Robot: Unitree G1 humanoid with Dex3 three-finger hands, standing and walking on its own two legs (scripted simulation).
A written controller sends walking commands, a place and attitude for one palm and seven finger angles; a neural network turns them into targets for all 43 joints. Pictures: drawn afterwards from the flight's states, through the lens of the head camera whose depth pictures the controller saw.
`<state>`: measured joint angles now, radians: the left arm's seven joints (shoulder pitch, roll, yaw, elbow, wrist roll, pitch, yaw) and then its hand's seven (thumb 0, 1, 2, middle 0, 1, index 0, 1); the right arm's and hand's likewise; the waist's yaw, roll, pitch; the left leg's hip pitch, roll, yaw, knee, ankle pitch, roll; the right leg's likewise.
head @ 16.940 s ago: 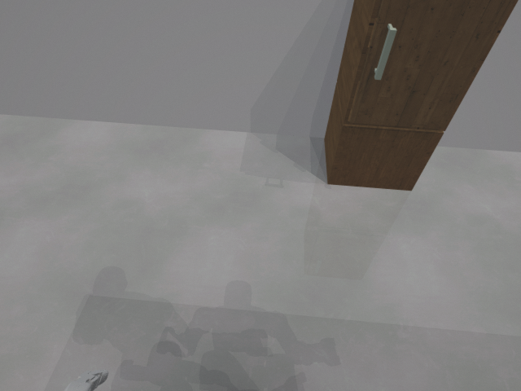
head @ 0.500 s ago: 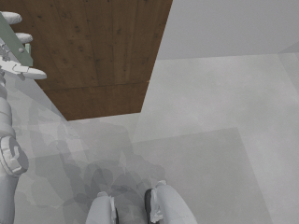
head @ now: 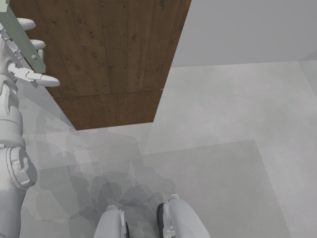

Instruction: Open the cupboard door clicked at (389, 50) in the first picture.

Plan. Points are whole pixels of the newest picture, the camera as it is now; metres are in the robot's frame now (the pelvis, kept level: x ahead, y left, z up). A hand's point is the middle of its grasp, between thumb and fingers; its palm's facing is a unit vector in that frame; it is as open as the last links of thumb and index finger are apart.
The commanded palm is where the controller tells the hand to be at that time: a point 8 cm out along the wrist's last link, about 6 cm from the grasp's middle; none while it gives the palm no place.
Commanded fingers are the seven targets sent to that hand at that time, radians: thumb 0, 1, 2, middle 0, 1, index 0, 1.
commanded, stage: close the thumb around the handle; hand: left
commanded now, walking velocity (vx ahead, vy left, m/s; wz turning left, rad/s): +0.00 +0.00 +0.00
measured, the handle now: (25, 36) +0.58 +0.26 +0.06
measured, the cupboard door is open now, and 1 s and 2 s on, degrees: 0 3 46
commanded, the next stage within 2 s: pull the door open along its arc in 0.62 s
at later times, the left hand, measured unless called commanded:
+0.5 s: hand (35, 56) +0.53 +0.23 +0.06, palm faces +0.07 -1.00 -0.03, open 6.2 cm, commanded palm +0.51 +0.27 +0.06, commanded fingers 0.00 0.90 0.90 -0.40 -1.35 -0.40 -1.35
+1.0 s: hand (37, 64) +0.51 +0.23 +0.06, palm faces +0.05 -1.00 -0.02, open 5.7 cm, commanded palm +0.46 +0.27 +0.06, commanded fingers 0.00 0.90 0.90 -0.40 -1.35 -0.40 -1.35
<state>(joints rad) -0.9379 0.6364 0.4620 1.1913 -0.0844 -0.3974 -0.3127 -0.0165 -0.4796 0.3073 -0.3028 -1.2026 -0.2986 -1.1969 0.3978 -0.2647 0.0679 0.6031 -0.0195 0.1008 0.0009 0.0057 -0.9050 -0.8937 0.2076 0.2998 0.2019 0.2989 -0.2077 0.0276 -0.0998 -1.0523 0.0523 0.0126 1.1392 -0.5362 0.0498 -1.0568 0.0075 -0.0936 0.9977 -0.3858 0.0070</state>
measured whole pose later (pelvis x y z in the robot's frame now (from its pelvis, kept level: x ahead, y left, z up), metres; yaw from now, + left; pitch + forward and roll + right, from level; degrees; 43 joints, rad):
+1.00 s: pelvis +0.01 -0.01 +0.01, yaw -1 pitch +25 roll -4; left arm -0.79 0.60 0.49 1.06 -0.13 -0.38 -0.32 0.00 0.74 0.79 -0.38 -1.35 -0.36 -1.34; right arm 0.40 -0.26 0.06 0.57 0.00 0.11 0.01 0.01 -0.91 -0.89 0.21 0.30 0.20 0.30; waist -0.19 0.03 -0.11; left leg -1.01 0.07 0.03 1.11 -0.53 0.04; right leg -1.03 0.02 -0.07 0.98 -0.38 0.00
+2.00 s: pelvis +0.00 -0.06 +0.02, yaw +5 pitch +14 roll +1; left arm 0.02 -0.07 -0.15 0.26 0.11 -0.35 0.59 -0.01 0.59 0.75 -0.38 -1.33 -0.37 -1.33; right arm 0.15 -0.17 0.01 0.59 -0.07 -0.02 0.00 0.01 -0.91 -0.89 0.20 0.30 0.20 0.30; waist 0.00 0.01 -0.13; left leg -0.77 0.02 -0.02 1.03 -0.50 -0.03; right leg -0.82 -0.02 -0.12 1.02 -0.45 -0.07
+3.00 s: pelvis -0.01 -0.02 +0.02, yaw +4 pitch +12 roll -1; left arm 0.10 0.08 -0.19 0.17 -0.09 -0.38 -0.01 -0.02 -0.50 0.30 -0.19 -0.35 -0.15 -0.35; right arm 0.23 -0.22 0.02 0.52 0.00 -0.05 -0.01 0.02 -0.91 -0.89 0.21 0.30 0.20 0.30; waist 0.00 0.04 -0.11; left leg -0.75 0.00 0.01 1.05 -0.51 0.03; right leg -0.79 -0.04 -0.09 1.01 -0.43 -0.01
